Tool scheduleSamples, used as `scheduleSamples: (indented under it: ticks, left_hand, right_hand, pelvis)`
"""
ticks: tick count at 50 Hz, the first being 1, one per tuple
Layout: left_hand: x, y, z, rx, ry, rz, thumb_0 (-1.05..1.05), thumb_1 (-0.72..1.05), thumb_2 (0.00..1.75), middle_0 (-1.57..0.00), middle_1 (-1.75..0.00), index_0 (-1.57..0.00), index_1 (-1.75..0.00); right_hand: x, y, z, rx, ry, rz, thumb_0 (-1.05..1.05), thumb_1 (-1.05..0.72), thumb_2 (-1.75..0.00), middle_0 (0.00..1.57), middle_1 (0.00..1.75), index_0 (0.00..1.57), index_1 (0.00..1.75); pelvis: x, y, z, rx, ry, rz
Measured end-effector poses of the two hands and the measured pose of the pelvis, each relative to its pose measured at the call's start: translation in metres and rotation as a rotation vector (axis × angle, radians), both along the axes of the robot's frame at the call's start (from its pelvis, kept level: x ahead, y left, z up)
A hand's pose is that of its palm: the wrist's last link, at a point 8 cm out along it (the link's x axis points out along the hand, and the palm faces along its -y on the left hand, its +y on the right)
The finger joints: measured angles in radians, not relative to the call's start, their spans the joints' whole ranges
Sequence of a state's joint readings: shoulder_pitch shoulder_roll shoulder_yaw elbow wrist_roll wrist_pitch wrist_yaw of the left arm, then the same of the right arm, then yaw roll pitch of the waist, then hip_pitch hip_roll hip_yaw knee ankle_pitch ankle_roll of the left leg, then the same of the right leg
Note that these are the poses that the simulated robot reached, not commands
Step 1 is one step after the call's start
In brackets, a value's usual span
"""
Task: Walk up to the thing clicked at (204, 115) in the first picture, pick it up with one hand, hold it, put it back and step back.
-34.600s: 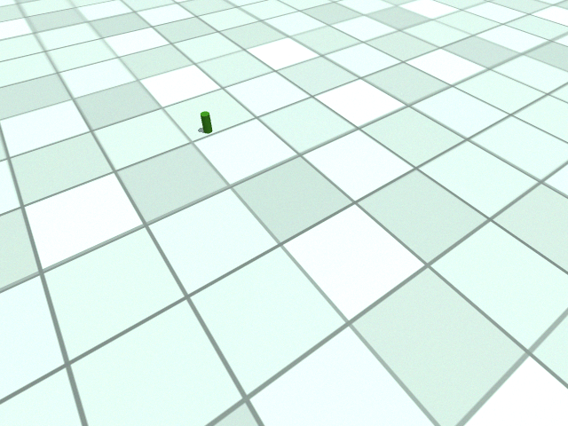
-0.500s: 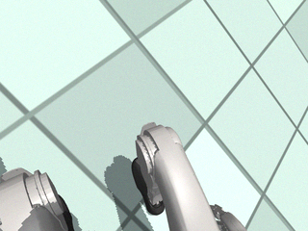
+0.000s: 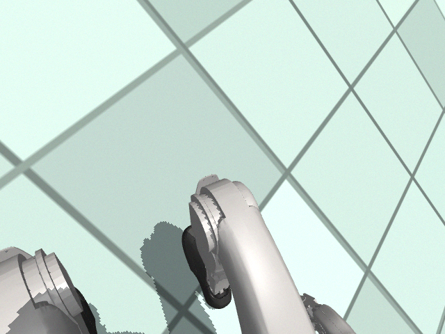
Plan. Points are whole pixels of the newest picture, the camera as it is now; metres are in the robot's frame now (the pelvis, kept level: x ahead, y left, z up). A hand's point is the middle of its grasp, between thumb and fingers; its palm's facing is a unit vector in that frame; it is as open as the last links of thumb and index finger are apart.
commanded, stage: rest palm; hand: left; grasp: from above
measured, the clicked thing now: out of the picture +0.52 +0.31 -0.25
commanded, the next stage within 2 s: close in 0.44 s
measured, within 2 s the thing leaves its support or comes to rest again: neither
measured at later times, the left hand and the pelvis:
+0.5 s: hand out of the picture +0.50 +0.30 -0.22, palm faces -0.43 -0.12 -0.89, open 12.9 cm; pelvis +0.00 +0.00 +0.00, yaw -1 degrees
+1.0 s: hand out of the picture +0.50 +0.30 -0.22, palm faces -0.43 -0.12 -0.90, open 11.9 cm; pelvis +0.00 +0.00 +0.00, yaw -1 degrees
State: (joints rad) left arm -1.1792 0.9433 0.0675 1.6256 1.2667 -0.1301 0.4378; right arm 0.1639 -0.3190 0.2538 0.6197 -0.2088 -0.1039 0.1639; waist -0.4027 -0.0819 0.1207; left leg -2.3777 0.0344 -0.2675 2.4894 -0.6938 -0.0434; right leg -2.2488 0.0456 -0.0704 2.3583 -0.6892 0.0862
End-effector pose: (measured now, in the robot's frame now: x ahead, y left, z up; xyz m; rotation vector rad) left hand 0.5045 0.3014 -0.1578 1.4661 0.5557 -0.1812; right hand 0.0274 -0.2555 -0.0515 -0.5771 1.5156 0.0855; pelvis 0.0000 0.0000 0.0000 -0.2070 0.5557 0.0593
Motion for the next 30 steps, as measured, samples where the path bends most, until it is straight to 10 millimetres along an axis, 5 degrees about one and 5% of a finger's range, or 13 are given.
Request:
scheduleSamples:
  ticks: [12,30]
  left_hand:
    - [-0.001,0.0,-0.006,0.0,-0.004,0.006,0.0,-0.43,1.12,-0.13,-1.12,-0.13,-1.12]
    - [0.003,0.001,-0.006,0.004,-0.006,0.017,0.0,-0.42,1.12,-0.13,-1.13,-0.14,-1.12]
  right_hand:
    - [0.009,0.004,0.002,0.007,-0.024,0.029,-0.01,-0.91,-0.9,0.2,0.3,0.2,0.3]
    - [-0.012,0.01,0.006,0.02,0.022,0.011,-0.01,-0.91,-0.9,0.2,0.3,0.2,0.3]
  pelvis:
    - [-0.001,0.002,0.0,-0.009,-0.007,-0.001]
    - [-0.002,0.003,0.001,-0.016,-0.018,-0.008]
